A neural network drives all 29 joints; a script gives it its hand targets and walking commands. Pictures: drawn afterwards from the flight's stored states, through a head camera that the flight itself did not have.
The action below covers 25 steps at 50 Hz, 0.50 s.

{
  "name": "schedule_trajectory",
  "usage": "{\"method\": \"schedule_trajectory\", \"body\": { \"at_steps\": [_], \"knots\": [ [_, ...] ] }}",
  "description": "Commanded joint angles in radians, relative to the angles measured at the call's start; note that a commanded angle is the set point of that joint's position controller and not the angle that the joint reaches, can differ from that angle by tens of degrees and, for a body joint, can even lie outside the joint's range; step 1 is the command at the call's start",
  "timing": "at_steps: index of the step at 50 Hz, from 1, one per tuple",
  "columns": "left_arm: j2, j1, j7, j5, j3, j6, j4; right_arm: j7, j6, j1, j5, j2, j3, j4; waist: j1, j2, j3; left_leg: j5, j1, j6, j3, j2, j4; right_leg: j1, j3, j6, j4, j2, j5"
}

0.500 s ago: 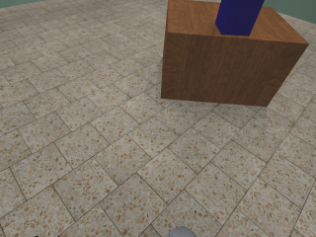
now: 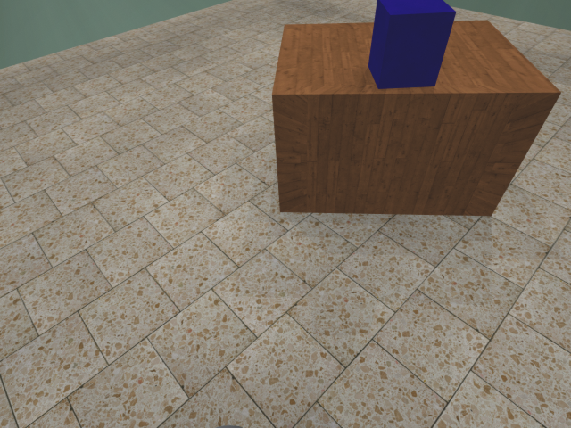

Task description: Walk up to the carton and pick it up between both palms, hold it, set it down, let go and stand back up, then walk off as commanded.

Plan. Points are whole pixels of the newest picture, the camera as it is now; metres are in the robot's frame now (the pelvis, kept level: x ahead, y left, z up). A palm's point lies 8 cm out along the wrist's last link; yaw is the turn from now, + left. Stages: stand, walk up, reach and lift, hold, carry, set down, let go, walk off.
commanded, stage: walk up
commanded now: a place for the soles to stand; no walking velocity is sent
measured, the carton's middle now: (406, 42) +1.40 -0.35 -0.02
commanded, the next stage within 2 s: none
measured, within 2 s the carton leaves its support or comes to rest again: neither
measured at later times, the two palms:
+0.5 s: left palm (162, 406) +0.18 +0.22 -0.10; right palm out of the picture +0.21 -0.47 -0.11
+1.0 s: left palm (258, 246) +0.48 +0.10 -0.09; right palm out of the picture +0.28 -0.54 -0.10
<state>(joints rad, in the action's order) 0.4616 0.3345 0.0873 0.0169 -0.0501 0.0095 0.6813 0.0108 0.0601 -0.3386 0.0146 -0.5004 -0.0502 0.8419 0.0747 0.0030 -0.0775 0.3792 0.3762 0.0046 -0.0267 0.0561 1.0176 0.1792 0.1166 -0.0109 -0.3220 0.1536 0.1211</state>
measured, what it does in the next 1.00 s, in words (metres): walks ahead: left foot, then right foot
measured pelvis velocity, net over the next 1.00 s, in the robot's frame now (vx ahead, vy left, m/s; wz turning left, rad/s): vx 0.28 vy -0.19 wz -0.11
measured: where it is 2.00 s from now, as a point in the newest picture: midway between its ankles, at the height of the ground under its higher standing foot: (376, 388)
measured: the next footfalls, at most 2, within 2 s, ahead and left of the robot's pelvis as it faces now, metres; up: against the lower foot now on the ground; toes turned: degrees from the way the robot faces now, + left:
left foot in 0.14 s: +0.10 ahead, +0.13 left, +0.00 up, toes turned +2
right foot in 0.32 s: +0.06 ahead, -0.25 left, +0.00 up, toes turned +3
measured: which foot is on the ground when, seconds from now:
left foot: up 0.00-0.12, down 0.14-0.32, up 0.34-0.62, down 0.64-1.00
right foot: down 0.00-0.10, up 0.12-0.30, down 0.32-0.64, up 0.66-1.00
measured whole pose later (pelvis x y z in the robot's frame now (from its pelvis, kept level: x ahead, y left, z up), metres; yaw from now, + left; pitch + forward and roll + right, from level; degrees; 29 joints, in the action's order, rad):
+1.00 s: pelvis +0.28 -0.19 -0.03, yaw -6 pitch -1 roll +4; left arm 0.47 0.15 0.10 0.02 -0.05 -0.03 0.68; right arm 0.01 0.12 -0.39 0.00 -0.50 -0.06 0.76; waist -0.05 -0.07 -0.06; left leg 0.38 0.23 0.01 -0.04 0.02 0.62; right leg 0.56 0.13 0.03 -0.68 -0.06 0.24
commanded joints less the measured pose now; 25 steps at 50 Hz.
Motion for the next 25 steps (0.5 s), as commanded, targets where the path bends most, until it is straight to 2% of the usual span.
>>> {"method": "schedule_trajectory", "body": {
  "at_steps": [1,2,3,4,5,6,7,8,9,10,11,12,13,14,15,16,17,18,19,20,21,22,23,25],
  "knots": [
    [0.222,-0.306,0.006,0.02,-0.106,-0.005,-0.139,0.016,0.005,-0.297,-0.023,-0.298,-0.129,0.023,-0.233,-0.189,-0.061,0.164,-0.386,0.064,-0.059,-0.001,-0.439,0.412,0.144,-0.206,0.16,-0.109,0.153],
    [0.188,-0.388,0.002,0.036,-0.097,0.001,-0.156,0.032,0.007,-0.456,-0.029,-0.278,-0.136,0.066,-0.338,-0.115,-0.023,0.096,-0.535,0.11,-0.144,-0.027,-0.652,0.461,0.023,-0.216,-0.109,-0.024,0.044],
    [0.133,-0.344,-0.006,0.031,-0.08,0.004,-0.143,0.053,0.007,-0.467,-0.031,-0.241,-0.129,0.07,-0.381,0.261,0.064,-0.209,-0.577,0.161,-0.067,0.051,-0.831,0.44,-0.077,-0.147,-0.69,0.086,0.29],
    [0.078,-0.152,-0.013,0.011,-0.06,0.005,-0.133,0.067,0.017,-0.166,-0.011,-0.222,-0.108,-0.02,-0.206,0.409,0.162,-0.249,-0.52,0.165,0.301,0.257,-0.693,0.505,0.142,-0.06,-0.994,0.02,0.423],
    [0.137,-0.015,-0.013,0.003,-0.065,0.009,-0.099,0.07,0.028,0.029,-0.022,-0.221,-0.106,-0.086,-0.062,0.219,0.196,-0.121,-0.309,0.193,0.399,0.343,-0.7,0.375,0.211,-0.015,-1.038,-0.079,0.373],
    [0.18,0.066,0.0,0.002,-0.079,0.007,-0.063,0.071,0.037,0.115,-0.015,-0.233,-0.108,-0.119,0.007,0.219,0.226,-0.094,-0.226,0.213,0.357,0.341,-0.687,0.281,0.203,0.01,-1.106,-0.115,0.386],
    [0.179,0.154,0.007,0.006,-0.082,0.007,-0.036,0.074,0.036,0.187,0.005,-0.235,-0.099,-0.144,0.085,0.167,0.243,0.081,-0.147,0.223,0.3,0.299,-0.689,0.229,0.182,0.022,-1.104,-0.131,0.405],
    [0.242,0.148,0.017,0.0,-0.109,0.017,-0.049,0.083,0.042,0.3,-0.007,-0.301,-0.11,-0.168,0.111,0.228,0.136,0.184,0.127,0.293,0.377,0.424,-0.719,0.196,0.24,0.016,-1.194,-0.19,0.442],
    [0.251,0.111,0.029,-0.006,-0.114,0.033,-0.045,0.082,0.054,0.398,-0.009,-0.325,-0.108,-0.175,0.128,0.288,0.041,0.136,0.228,0.292,0.427,0.503,-0.761,0.166,0.295,0.037,-1.019,-0.281,0.467],
    [0.272,0.043,0.031,0.0,-0.116,0.023,-0.053,0.069,0.063,0.366,-0.004,-0.31,-0.101,-0.156,0.109,0.208,0.015,0.084,0.2,0.235,0.378,0.434,-0.695,0.142,0.308,0.053,-0.749,-0.326,0.562],
    [0.256,0.035,0.027,0.002,-0.113,0.007,-0.04,0.062,0.057,0.292,0.006,-0.301,-0.1,-0.124,0.089,0.15,0.017,0.042,0.189,0.174,0.239,0.326,-0.562,0.052,0.258,0.048,-0.476,-0.326,0.583],
    [0.218,0.09,0.015,-0.003,-0.107,-0.016,0.004,0.054,0.047,0.248,0.013,-0.261,-0.091,-0.104,0.107,0.0,0.033,-0.025,0.115,0.113,0.025,0.143,-0.296,-0.052,0.186,0.039,-0.122,-0.26,0.472],
    [0.227,0.082,-0.001,-0.009,-0.114,-0.039,0.039,0.039,0.034,0.117,0.008,-0.208,-0.069,-0.068,0.072,-0.173,0.027,-0.032,0.229,0.066,-0.038,0.02,-0.093,-0.203,0.137,0.006,-0.005,-0.162,0.205],
    [0.218,0.071,-0.013,0.004,-0.113,-0.041,0.053,0.028,0.024,0.075,0.017,-0.192,-0.057,-0.052,0.047,-0.216,0.003,0.163,0.349,0.043,-0.028,0.004,0.056,-0.269,0.172,-0.015,-0.056,-0.171,0.108],
    [0.206,0.079,-0.018,0.014,-0.107,-0.041,0.049,0.022,0.023,0.052,0.014,-0.173,-0.05,-0.062,0.02,-0.255,0.057,0.228,0.415,0.048,-0.025,0.002,0.152,-0.318,0.195,-0.001,-0.144,-0.174,0.042],
    [0.238,0.058,-0.027,0.032,-0.099,-0.044,0.04,0.019,0.024,0.032,0.011,-0.143,-0.035,-0.074,-0.005,-0.359,0.108,0.309,0.55,0.055,-0.036,-0.025,0.251,-0.352,0.294,0.101,-0.232,-0.245,0.087],
    [0.242,0.038,-0.034,0.023,-0.089,-0.039,0.012,0.019,0.024,0.006,0.012,-0.134,-0.028,-0.094,-0.028,-0.356,0.102,0.318,0.544,0.057,0.008,-0.006,0.231,-0.277,0.37,0.2,-0.203,-0.313,0.238],
    [0.294,0.022,-0.036,-0.001,-0.099,-0.039,-0.024,0.023,0.034,0.09,0.005,-0.181,-0.06,-0.123,-0.012,-0.416,0.066,0.289,0.432,0.045,0.072,-0.009,0.186,-0.1,0.67,0.32,0.033,-0.439,0.328],
    [0.311,-0.047,-0.038,-0.008,-0.106,-0.041,-0.039,0.017,0.049,0.176,0.004,-0.224,-0.067,-0.12,-0.025,-0.375,-0.057,0.214,0.396,0.038,0.094,0.023,0.171,0.016,0.723,0.348,0.081,-0.449,0.303],
    [0.298,-0.047,-0.042,-0.004,-0.097,-0.048,-0.036,0.004,0.062,0.213,-0.014,-0.239,-0.072,-0.118,-0.022,-0.312,-0.115,0.177,0.379,0.024,0.065,0.026,0.104,0.01,0.597,0.352,-0.009,-0.408,0.04],
    [0.289,0.012,-0.048,-0.003,-0.084,-0.049,-0.012,-0.001,0.066,0.244,-0.017,-0.232,-0.07,-0.109,-0.007,-0.242,-0.129,0.184,0.371,0.029,0.051,0.025,0.048,0.008,0.536,0.349,-0.084,-0.412,-0.158],
    [0.281,0.044,-0.055,-0.017,-0.076,-0.056,-0.018,0.001,0.062,0.207,-0.024,-0.205,-0.068,-0.119,-0.027,-0.228,-0.12,0.151,0.407,0.041,0.048,0.031,-0.016,-0.093,0.444,0.333,-0.141,-0.421,-0.285],
    [0.268,0.05,-0.059,-0.017,-0.069,-0.054,-0.016,-0.003,0.064,0.197,-0.017,-0.2,-0.068,-0.121,-0.024,-0.198,-0.108,0.143,0.396,0.044,0.032,0.014,-0.078,-0.162,0.395,0.322,-0.168,-0.416,-0.435],
    [0.244,0.094,-0.068,-0.02,-0.065,-0.056,-0.018,-0.011,0.064,0.231,-0.012,-0.166,-0.062,-0.143,-0.005,-0.182,-0.054,0.049,0.333,0.05,-0.024,-0.022,-0.202,-0.244,0.288,0.255,-0.195,-0.34,-0.557]
  ]
}}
